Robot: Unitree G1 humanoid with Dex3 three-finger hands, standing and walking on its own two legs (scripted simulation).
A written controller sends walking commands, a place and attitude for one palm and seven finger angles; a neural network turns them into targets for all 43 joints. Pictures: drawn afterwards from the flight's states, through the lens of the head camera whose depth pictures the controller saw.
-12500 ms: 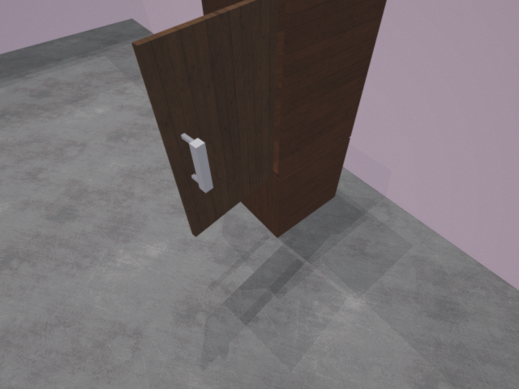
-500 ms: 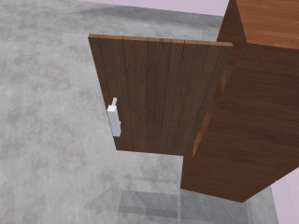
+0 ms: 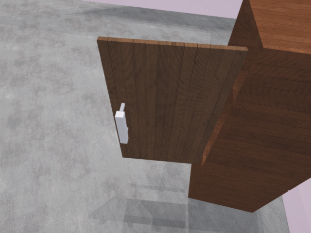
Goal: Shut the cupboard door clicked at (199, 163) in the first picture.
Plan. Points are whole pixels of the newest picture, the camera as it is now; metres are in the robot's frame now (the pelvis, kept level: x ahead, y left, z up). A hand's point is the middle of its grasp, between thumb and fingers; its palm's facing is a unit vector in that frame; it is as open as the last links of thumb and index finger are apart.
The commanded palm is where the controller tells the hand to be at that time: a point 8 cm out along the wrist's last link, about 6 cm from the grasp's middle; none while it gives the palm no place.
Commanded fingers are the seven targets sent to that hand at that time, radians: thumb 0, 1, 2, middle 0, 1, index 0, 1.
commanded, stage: look again from close up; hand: left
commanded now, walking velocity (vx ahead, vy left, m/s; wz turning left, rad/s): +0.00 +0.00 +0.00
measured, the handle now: (123, 123) +0.46 +0.14 -0.04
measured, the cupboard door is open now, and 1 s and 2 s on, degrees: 98 98 98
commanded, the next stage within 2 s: raise the hand and make a fist in 0.34 s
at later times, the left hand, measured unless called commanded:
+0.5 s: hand out of the picture +0.03 +0.19 -0.16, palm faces +0.12 -0.97 -0.21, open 7.4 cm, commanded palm +0.08 +0.22 -0.07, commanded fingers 0.00 0.90 0.90 -0.25 -0.36 -0.25 -0.36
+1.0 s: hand out of the picture +0.10 +0.17 -0.07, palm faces +0.07 -1.00 -0.04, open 5.5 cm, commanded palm +0.10 +0.23 -0.06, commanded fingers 0.00 0.90 0.90 -0.71 -0.86 -0.71 -0.86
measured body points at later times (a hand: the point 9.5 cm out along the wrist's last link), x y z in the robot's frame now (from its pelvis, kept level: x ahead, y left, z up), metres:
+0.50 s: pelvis -0.01 +0.00 +0.00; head +0.02 +0.01 +0.45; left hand +0.02 +0.24 -0.14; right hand +0.01 -0.23 -0.15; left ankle -0.04 +0.07 -0.74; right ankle -0.04 -0.12 -0.73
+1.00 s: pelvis -0.07 -0.04 -0.12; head -0.01 -0.02 +0.33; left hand +0.09 +0.22 -0.06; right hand +0.19 -0.25 -0.15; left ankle -0.04 +0.07 -0.74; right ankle +0.01 -0.10 -0.74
